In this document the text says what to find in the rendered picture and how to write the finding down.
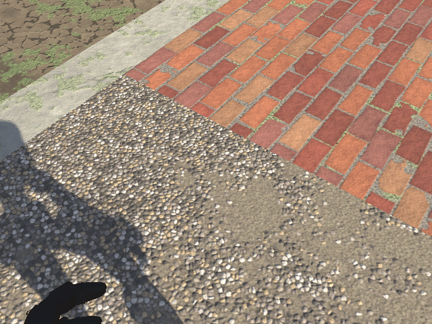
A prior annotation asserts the robot left hand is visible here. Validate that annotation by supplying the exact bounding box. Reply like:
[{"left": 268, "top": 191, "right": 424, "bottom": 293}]
[{"left": 24, "top": 281, "right": 107, "bottom": 324}]

